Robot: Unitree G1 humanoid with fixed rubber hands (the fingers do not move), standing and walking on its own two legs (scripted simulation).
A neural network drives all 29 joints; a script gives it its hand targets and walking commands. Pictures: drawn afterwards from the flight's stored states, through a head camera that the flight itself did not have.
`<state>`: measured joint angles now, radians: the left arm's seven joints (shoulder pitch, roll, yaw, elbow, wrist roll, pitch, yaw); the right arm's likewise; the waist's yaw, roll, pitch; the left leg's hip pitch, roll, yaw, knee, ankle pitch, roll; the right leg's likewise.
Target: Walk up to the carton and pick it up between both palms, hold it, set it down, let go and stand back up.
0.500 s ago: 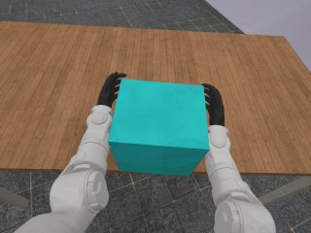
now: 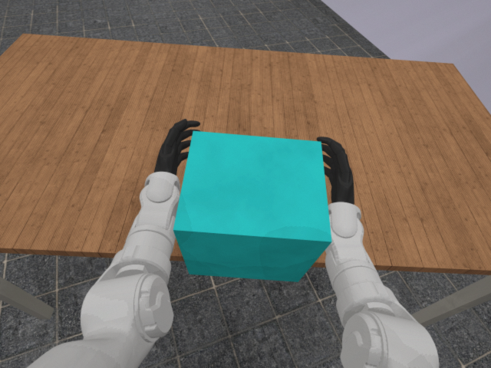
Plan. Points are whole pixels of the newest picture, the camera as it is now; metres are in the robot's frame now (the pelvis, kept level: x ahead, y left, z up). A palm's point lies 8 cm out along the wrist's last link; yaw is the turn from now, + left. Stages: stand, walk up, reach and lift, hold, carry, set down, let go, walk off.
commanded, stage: reach and lift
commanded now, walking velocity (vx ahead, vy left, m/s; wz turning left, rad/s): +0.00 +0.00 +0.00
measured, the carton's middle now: (250, 213) +0.36 +0.02 +0.04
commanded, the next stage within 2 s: hold in 1.66 s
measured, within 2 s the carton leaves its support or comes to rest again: leaves its support in 0.16 s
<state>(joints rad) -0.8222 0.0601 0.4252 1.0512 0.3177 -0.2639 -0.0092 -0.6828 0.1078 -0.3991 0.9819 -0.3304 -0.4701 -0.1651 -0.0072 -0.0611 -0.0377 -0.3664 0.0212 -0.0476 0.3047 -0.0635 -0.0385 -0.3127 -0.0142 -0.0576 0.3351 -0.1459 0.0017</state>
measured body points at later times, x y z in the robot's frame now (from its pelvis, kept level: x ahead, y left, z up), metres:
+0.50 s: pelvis +0.00 +0.00 +0.00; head -0.01 +0.03 +0.45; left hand +0.43 +0.16 +0.15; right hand +0.40 -0.12 +0.13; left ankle +0.05 +0.14 -0.75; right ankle +0.01 -0.12 -0.75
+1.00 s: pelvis -0.02 +0.00 +0.00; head -0.06 +0.03 +0.45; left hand +0.40 +0.16 +0.18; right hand +0.39 -0.12 +0.17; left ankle +0.05 +0.14 -0.75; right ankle +0.01 -0.12 -0.75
